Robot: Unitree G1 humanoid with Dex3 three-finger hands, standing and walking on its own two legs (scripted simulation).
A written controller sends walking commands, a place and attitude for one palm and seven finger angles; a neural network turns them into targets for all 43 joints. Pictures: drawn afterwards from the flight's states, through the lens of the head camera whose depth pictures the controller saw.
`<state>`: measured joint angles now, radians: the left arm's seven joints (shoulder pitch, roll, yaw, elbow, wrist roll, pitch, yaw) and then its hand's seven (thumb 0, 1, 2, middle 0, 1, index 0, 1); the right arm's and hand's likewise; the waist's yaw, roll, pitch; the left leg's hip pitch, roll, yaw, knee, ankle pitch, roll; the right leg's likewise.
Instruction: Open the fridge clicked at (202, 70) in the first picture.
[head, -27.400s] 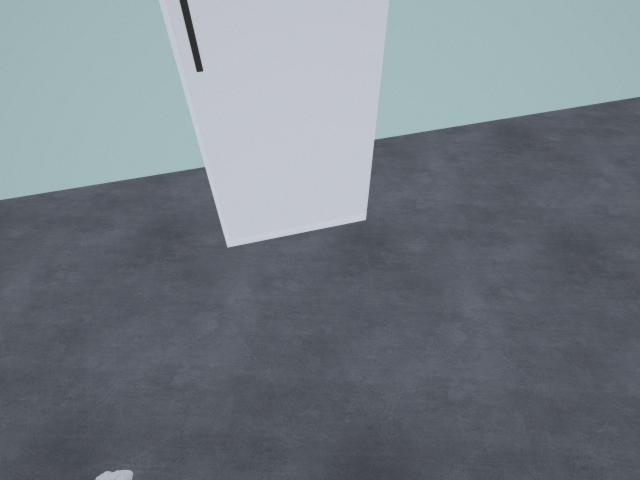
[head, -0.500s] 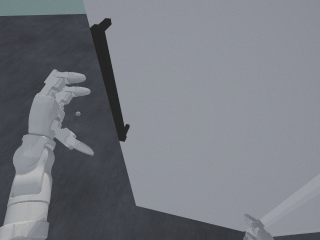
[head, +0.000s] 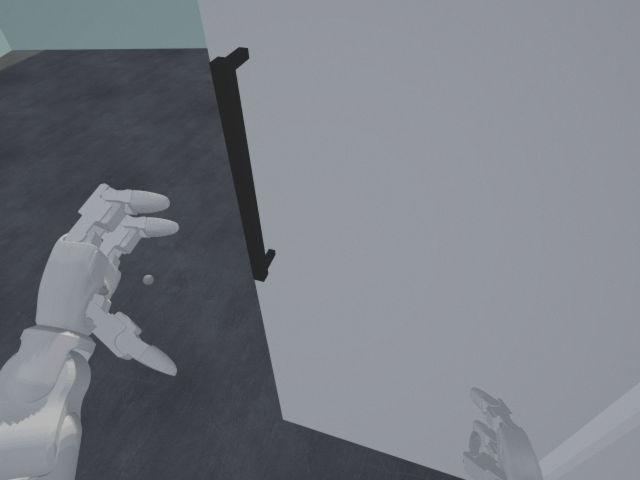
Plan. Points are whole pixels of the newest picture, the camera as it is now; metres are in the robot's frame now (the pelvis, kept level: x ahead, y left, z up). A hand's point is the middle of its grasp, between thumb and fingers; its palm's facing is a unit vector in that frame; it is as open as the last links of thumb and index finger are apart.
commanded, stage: draw the hand back to the body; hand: left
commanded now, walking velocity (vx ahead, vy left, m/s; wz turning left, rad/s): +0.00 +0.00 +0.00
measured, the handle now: (252, 185) +0.40 +0.14 +0.19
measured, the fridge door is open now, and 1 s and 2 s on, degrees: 72 72 72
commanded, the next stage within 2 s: step back with the hand held close in 1.68 s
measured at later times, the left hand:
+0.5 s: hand (112, 301) +0.22 +0.23 +0.18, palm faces +0.09 -0.99 -0.09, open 14.7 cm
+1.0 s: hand (71, 316) +0.21 +0.26 +0.17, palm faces +0.44 -0.83 -0.33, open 11.8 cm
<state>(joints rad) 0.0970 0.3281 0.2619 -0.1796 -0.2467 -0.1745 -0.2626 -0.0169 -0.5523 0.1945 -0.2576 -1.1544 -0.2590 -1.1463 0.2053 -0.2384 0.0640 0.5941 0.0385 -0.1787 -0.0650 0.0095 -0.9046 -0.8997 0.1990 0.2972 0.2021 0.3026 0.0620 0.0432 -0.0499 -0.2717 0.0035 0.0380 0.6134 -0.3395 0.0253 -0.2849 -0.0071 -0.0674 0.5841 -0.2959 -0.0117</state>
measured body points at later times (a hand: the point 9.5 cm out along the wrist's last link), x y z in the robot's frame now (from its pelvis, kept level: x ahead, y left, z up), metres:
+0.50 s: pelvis +0.00 -0.01 +0.00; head -0.05 -0.03 +0.45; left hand +0.21 +0.28 +0.19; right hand +0.22 -0.23 -0.04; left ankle -0.01 +0.10 -0.73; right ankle +0.01 -0.11 -0.73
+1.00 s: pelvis +0.00 +0.01 +0.01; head -0.02 -0.01 +0.46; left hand +0.18 +0.31 +0.19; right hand +0.17 -0.20 -0.08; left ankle -0.01 +0.10 -0.73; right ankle +0.01 -0.11 -0.73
